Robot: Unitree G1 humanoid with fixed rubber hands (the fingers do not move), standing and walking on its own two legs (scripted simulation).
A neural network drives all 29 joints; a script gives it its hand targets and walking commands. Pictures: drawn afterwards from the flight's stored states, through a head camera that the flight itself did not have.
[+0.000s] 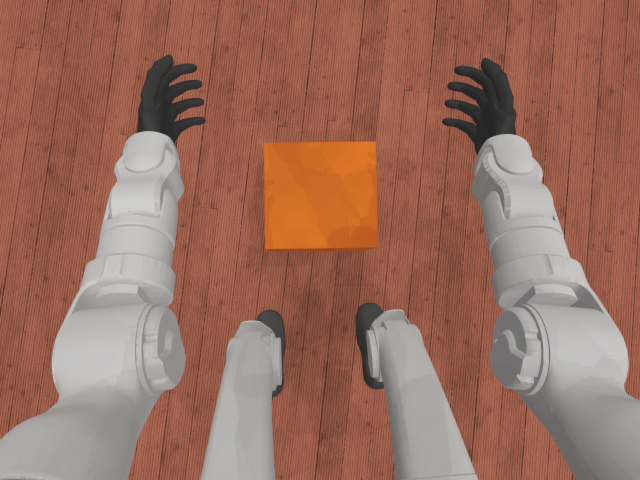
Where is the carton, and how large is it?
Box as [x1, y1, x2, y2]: [264, 141, 377, 251]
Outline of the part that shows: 375,141 264,143 265,248 276,251 361,250 376,247 377,222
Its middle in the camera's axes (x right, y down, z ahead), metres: +0.00 -0.07 +0.84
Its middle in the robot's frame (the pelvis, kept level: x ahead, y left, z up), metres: +0.46 -0.02 -0.50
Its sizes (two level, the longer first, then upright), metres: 0.210 0.200 0.250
